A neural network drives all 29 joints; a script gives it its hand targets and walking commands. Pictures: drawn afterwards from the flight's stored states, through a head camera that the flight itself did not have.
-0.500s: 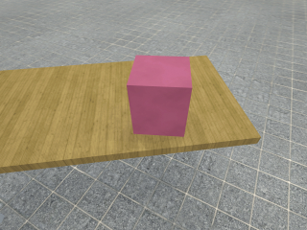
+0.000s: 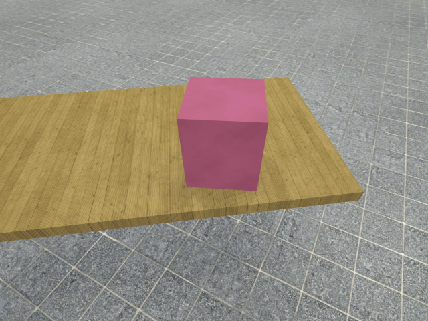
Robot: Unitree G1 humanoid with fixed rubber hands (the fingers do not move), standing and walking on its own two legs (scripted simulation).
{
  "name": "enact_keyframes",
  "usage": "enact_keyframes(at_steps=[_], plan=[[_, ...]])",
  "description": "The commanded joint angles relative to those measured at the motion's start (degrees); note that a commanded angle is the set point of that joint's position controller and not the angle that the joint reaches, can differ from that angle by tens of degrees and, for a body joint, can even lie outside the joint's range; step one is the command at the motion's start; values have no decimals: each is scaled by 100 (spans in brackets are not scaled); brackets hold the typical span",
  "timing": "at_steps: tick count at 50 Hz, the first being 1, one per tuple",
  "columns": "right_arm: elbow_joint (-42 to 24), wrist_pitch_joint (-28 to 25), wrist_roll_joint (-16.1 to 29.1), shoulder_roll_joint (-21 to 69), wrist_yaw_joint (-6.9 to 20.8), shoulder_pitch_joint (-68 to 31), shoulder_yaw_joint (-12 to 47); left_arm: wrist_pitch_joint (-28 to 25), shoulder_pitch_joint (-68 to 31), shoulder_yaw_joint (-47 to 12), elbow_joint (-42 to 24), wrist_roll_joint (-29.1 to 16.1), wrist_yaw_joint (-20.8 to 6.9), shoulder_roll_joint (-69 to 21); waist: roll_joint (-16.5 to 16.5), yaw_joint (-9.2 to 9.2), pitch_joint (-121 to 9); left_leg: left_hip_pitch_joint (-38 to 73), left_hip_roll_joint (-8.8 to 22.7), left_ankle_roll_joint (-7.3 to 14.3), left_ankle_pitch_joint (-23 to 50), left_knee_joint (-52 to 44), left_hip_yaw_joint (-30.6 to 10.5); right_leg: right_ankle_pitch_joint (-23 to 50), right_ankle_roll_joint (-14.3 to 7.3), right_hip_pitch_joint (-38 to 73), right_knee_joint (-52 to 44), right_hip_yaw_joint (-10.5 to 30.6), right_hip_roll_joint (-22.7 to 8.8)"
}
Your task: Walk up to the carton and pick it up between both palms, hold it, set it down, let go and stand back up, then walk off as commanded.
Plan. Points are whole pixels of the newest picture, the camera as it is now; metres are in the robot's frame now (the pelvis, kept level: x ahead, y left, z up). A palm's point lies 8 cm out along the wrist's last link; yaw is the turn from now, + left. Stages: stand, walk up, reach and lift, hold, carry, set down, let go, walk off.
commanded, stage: stand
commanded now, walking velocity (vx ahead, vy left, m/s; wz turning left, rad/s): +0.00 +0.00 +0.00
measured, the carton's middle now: (223, 135) +0.63 -0.04 -0.01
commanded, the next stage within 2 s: none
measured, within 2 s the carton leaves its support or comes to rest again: neither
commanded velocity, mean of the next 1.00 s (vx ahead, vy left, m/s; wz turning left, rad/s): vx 0.00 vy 0.00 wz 0.00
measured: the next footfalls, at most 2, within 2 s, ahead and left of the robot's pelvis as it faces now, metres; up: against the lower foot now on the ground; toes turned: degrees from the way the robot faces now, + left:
none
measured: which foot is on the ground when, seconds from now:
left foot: down 0.00-1.00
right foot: down 0.00-1.00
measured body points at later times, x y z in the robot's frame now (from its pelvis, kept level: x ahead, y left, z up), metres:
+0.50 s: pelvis +0.00 +0.00 +0.00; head +0.00 +0.00 +0.45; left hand +0.09 +0.32 -0.11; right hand +0.10 -0.31 -0.12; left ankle +0.03 +0.12 -0.73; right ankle +0.02 -0.15 -0.73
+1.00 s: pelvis +0.00 +0.00 +0.00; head +0.00 +0.00 +0.45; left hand +0.09 +0.32 -0.11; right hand +0.10 -0.31 -0.12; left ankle +0.03 +0.12 -0.73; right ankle +0.02 -0.15 -0.73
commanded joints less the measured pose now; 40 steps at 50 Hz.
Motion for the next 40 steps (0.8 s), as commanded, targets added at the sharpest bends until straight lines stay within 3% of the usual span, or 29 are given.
enact_keyframes(at_steps=[1, 3, 5, 6, 8, 9, 10, 14, 15, 16, 18, 19, 20, 21, 23, 24, 25, 26, 27, 29, 31, 32, 34, 35, 36, 37, 38, 39, 40], plan=[[-6, -177, -257, -1104, -15, -242, -229, -68, -459, 7, -260, 21, -14, 1087, -124, 153, -378, 445, 791, 289, -209, -782, -597, -177, -371, 481, -869, 362, -421], [1, -178, -209, -1092, -37, -306, -219, -81, -509, -19, -302, 20, -43, 1038, -488, 200, -373, 473, 828, 270, 79, -705, -581, 50, -361, 518, -861, 278, -408], [-24, -205, -211, -1204, -68, -126, -231, -89, -355, -11, -197, -13, -35, 1090, -533, 85, -585, 676, 837, 230, 372, -659, -605, 190, -354, 530, -928, 358, -446], [4, -175, -198, -1185, -74, -265, -269, -102, -589, 19, -246, 70, -12, 1178, -634, 109, -481, 690, 756, 227, 480, -507, -416, 279, -348, 529, -967, 354, -463], [44, -203, -223, -1071, -49, -170, -229, -86, -435, -19, -208, 11, 9, 1093, -336, 24, -400, 657, 803, 274, 478, -567, -539, 280, -369, 458, -961, 346, -474], [-5, -176, -170, -1082, -56, -301, -223, -91, -441, 6, -229, -3, -24, 1169, -455, 131, -510, 588, 861, 273, 283, -538, -536, 206, -351, 550, -961, 342, -502], [-5, -188, -168, -1047, -17, -252, -220, -70, -492, -16, -263, -41, -36, 1075, -622, 118, -318, 515, 844, 298, 249, -609, -597, 207, -369, 431, -919, 279, -450], [63, -204, -226, -1061, 13, -91, -203, -90, -501, -13, -227, -24, -14, 1125, -463, 36, -336, 587, 780, 278, 342, -573, -479, 377, -347, 414, -900, 372, -473], [-2, -217, -251, -1060, 19, -279, -223, -109, -458, -37, -262, -52, -26, 987, -528, 135, -523, 604, 827, 329, 470, -546, -545, 295, -374, 550, -895, 351, -483], [30, -192, -212, -1032, 4, -181, -173, -79, -661, -38, -325, 17, -36, 1051, -334, 77, -281, 478, 763, 264, 248, -613, -509, 151, -417, 423, -965, 429, -546], [29, -166, -257, -1213, -19, -240, -242, -64, -546, -51, -220, -11, 2, 1074, -639, 156, -420, 628, 834, 310, 200, -670, -559, 104, -347, 450, -939, 355, -471], [2, -196, -251, -1232, -14, -289, -294, -64, -493, -12, -233, -10, -2, 1085, -372, 157, -432, 612, 828, 308, 169, -690, -560, -2, -329, 496, -907, 256, -381], [8, -164, -215, -1057, -26, -280, -201, -63, -538, -10, -215, 36, 14, 1099, -308, 137, -256, 518, 812, 290, 184, -681, -558, -64, -402, 350, -923, 391, -451], [24, -179, -214, -1164, -16, -128, -235, -79, -453, -14, -280, -23, -35, 1096, -202, 147, -417, 524, 833, 292, -11, -721, -584, -64, -339, 518, -848, 301, -365], [6, -181, -210, -1134, -29, -126, -270, -86, -544, -16, -284, 25, -45, 1068, -370, 27, -383, 519, 842, 268, -82, -738, -612, -18, -355, 409, -897, 320, -403], [17, -204, -205, -1186, -23, -198, -261, -84, -516, 14, -247, 4, -51, 1158, -502, 141, -351, 454, 867, 278, -90, -736, -609, -82, -364, 480, -858, 262, -405], [12, -193, -219, -1208, -16, -227, -255, -85, -550, -16, -275, -1, -32, 1093, -481, 73, -443, 532, 803, 254, -90, -696, -591, 26, -374, 420, -946, 328, -429], [44, -191, -248, -1112, -28, -209, -263, -72, -419, 31, -226, 22, -30, 1078, -403, 144, -436, 421, 836, 299, -32, -691, -648, 153, -329, 587, -852, 204, -370], [4, -168, -240, -1073, -35, -334, -232, -70, -419, -5, -207, -9, -1, 1154, -281, 164, -351, 405, 814, 336, -65, -721, -616, 270, -352, 536, -884, 350, -420], [48, -177, -206, -1141, -50, -133, -245, -94, -591, -9, -327, 17, 1, 1046, -496, 40, -218, 456, 761, 262, 164, -624, -551, 269, -434, 358, -1003, 459, -517], [12, -191, -245, -1153, -29, -227, -221, -99, -491, -47, -240, -35, -29, 1052, -447, 118, -484, 577, 811, 317, 227, -605, -547, 226, -380, 447, -903, 364, -484], [35, -192, -214, -1091, -45, -53, -237, -83, -538, 9, -244, 9, -14, 1137, -552, 39, -315, 501, 830, 265, -39, -700, -604, 87, -374, 404, -920, 391, -464], [-65, -170, -242, -1088, -38, -368, -224, -71, -438, -32, -276, -10, -41, 1089, -383, 188, -312, 448, 836, 319, -155, -728, -607, -111, -344, 456, -876, 314, -405], [-58, -181, -207, -1097, -66, -338, -227, -73, -476, -19, -239, 36, -20, 1092, -330, 94, -409, 443, 846, 324, 96, -719, -618, 66, -349, 554, -915, 290, -431], [-54, -168, -254, -1175, -44, -424, -236, -66, -543, -45, -218, 28, -20, 985, -396, 193, -337, 447, 823, 295, 95, -675, -586, 146, -376, 498, -891, 334, -456], [13, -176, -221, -1162, -61, -225, -268, -71, -572, -8, -275, 31, 3, 1157, -504, 78, -465, 443, 790, 263, 17, -627, -554, -3, -375, 543, -986, 418, -519], [4, -184, -295, -1226, -74, -353, -250, -69, -510, -14, -280, 37, -21, 1034, -485, 154, -316, 519, 799, 252, 128, -649, -583, 92, -361, 417, -921, 302, -423], [-27, -175, -251, -1182, -55, -237, -274, -57, -526, 15, -259, 18, 5, 1185, -444, 66, -364, 540, 791, 258, -7, -678, -537, 12, -389, 366, -989, 395, -456], [-22, -171, -255, -1267, -41, -287, -284, -70, -523, -18, -321, -10, -4, 1088, -425, 154, -481, 465, 864, 294, -178, -666, -623, -16, -356, 474, -877, 291, -406]])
